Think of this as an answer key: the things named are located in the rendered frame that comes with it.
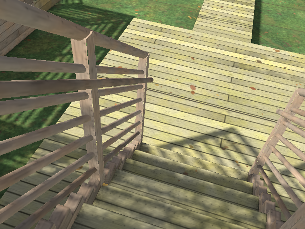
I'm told stairs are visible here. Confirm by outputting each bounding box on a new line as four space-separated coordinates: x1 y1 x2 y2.
71 142 267 229

